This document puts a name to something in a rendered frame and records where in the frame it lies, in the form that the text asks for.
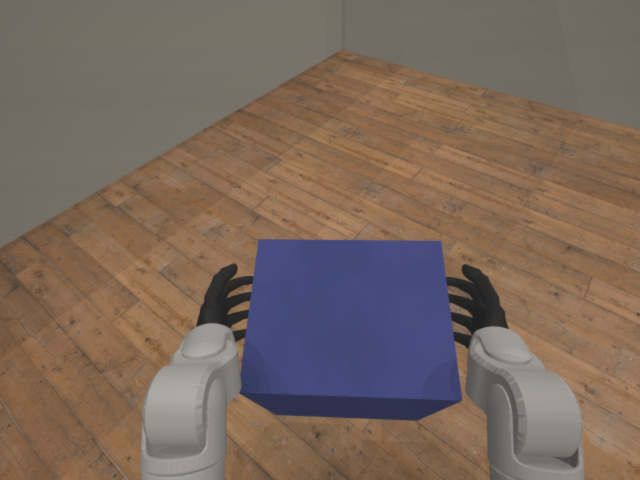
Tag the left robot forearm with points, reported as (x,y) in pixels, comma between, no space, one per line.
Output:
(184,416)

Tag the right robot hand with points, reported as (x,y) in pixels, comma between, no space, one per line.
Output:
(485,306)

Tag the left robot hand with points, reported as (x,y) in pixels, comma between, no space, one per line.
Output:
(216,304)

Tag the carton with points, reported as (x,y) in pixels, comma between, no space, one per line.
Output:
(350,329)

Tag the right robot forearm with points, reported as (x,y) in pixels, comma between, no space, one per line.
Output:
(534,422)

